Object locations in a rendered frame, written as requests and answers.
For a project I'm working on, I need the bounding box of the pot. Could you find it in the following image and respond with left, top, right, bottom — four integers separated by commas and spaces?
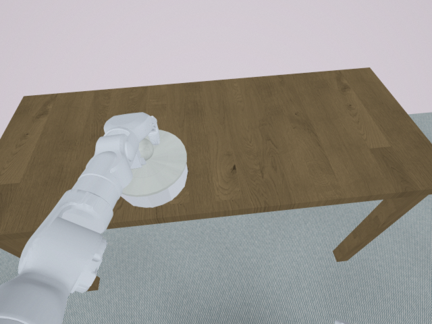
121, 164, 188, 208

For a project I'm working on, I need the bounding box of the knob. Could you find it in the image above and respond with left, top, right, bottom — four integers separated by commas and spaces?
138, 138, 154, 161

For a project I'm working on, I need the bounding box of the left robot upper arm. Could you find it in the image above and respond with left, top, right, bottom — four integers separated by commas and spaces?
0, 217, 107, 324

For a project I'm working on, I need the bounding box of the lid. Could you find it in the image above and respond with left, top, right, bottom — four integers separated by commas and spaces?
122, 130, 187, 197

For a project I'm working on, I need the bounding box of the left robot forearm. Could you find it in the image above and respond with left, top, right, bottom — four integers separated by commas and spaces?
18, 127, 139, 274

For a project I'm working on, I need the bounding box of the table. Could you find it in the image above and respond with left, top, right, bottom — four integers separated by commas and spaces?
0, 67, 432, 291

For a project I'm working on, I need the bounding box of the left robot hand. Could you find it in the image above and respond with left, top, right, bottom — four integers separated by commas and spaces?
104, 112, 160, 169

